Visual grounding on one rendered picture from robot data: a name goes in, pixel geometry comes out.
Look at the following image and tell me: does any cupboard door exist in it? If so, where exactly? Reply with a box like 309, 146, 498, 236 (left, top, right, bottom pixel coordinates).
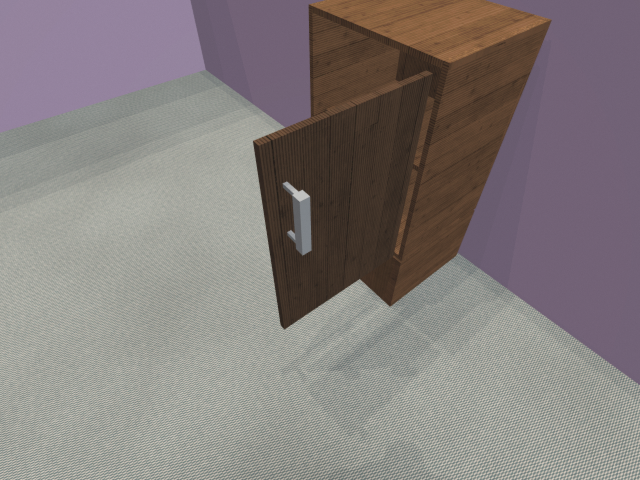
253, 70, 433, 329

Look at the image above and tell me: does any handle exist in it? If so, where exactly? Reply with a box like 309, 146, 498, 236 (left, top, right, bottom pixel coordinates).
283, 182, 312, 256

